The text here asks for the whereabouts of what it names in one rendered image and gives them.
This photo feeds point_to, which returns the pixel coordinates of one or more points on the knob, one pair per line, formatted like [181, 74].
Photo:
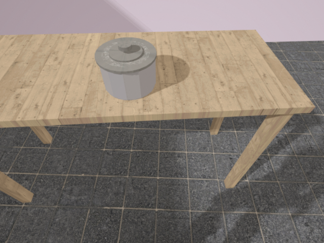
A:
[125, 46]

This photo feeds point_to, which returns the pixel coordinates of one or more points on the pot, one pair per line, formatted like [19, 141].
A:
[130, 86]

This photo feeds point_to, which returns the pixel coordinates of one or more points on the lid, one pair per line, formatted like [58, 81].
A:
[111, 59]

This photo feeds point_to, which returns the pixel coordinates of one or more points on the table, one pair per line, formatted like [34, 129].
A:
[53, 79]

